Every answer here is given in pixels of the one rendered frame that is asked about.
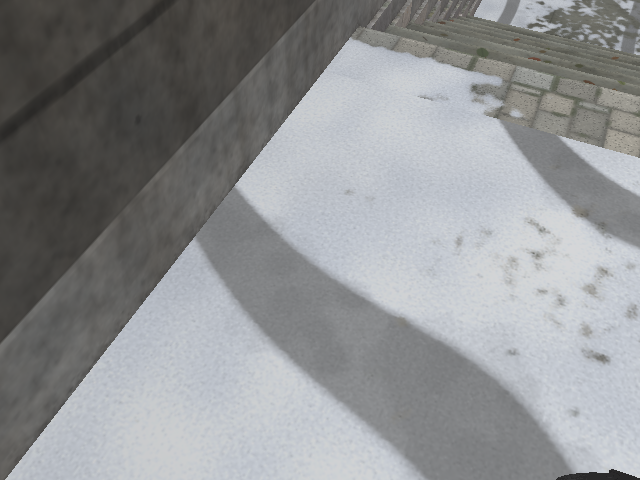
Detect stairs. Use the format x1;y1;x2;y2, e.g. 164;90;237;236
384;15;640;96

